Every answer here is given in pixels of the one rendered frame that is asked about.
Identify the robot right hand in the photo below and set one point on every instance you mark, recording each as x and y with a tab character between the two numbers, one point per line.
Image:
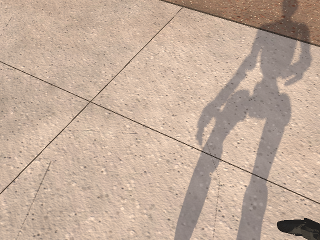
306	228

